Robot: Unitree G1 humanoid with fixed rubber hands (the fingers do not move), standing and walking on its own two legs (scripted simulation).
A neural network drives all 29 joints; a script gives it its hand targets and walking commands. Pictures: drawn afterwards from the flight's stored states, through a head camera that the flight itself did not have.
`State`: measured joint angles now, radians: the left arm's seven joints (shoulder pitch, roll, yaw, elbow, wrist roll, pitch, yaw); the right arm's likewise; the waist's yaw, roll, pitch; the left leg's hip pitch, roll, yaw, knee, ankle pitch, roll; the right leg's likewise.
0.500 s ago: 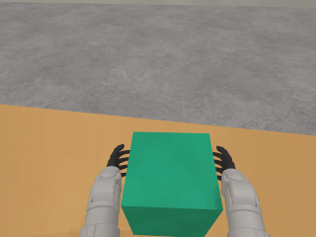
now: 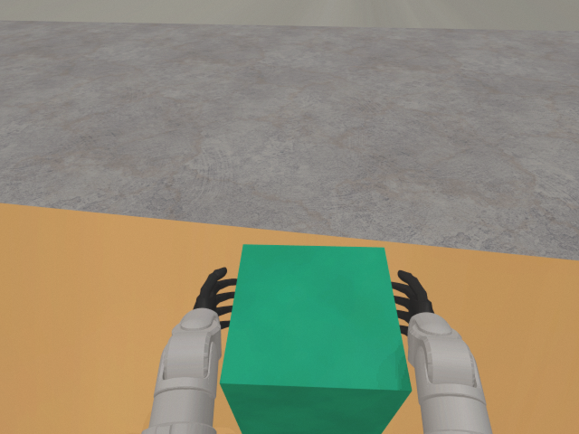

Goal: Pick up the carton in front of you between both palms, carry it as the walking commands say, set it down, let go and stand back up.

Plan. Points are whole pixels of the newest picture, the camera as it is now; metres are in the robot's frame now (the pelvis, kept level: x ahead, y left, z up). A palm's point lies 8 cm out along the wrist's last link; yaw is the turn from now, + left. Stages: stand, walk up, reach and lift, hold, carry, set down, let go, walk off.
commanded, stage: hold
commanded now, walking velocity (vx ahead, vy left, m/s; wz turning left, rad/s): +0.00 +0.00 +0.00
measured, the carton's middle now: (310, 347) +0.28 +0.00 -0.03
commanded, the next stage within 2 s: carry in 1.00 s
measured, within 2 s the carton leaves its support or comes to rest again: neither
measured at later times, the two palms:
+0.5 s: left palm (206, 318) +0.28 +0.15 +0.05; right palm (422, 323) +0.28 -0.15 +0.05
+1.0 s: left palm (206, 317) +0.28 +0.15 +0.05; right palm (421, 322) +0.28 -0.15 +0.05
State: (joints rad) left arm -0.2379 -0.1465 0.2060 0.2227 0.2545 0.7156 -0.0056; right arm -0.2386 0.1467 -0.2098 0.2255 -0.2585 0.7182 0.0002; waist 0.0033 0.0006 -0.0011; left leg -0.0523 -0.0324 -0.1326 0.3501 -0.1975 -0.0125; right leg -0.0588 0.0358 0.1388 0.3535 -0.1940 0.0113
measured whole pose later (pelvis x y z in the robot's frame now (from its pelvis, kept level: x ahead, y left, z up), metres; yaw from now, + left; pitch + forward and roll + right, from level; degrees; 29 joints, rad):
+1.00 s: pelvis +0.00 +0.00 +0.00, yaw +0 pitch -6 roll +0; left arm -0.26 -0.15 0.22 0.21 0.27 0.76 -0.01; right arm -0.26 0.15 -0.22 0.21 -0.27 0.77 0.01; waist 0.00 0.00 0.00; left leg -0.05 -0.03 -0.12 0.36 -0.20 -0.01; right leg -0.05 0.03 0.13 0.36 -0.19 0.01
